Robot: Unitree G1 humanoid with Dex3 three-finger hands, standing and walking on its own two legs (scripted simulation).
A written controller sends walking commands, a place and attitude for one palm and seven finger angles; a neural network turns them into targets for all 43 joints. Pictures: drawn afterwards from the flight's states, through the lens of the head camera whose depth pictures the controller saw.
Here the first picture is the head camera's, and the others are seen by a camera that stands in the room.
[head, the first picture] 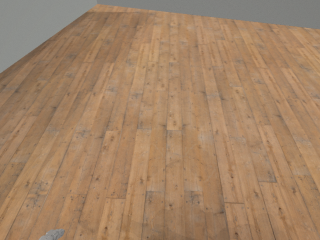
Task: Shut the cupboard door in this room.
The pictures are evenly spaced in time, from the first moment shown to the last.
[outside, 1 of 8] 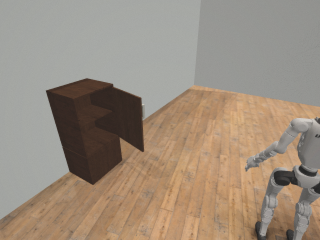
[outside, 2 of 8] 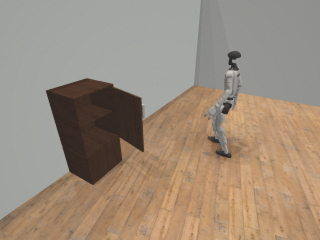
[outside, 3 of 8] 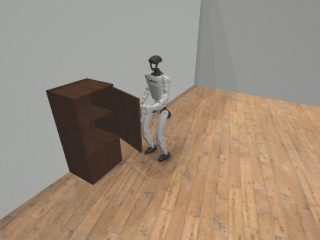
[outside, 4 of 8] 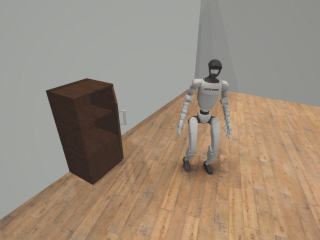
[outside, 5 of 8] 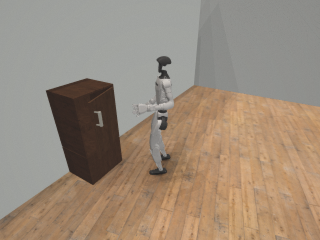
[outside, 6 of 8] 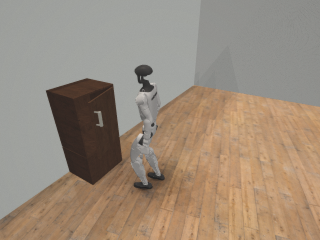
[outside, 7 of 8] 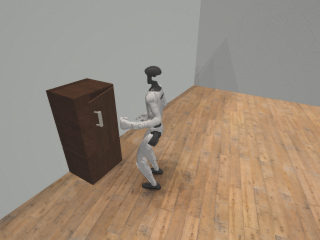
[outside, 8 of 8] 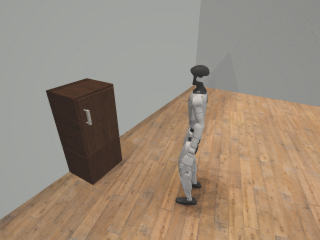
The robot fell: no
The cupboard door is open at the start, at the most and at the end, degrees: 77 77 0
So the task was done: yes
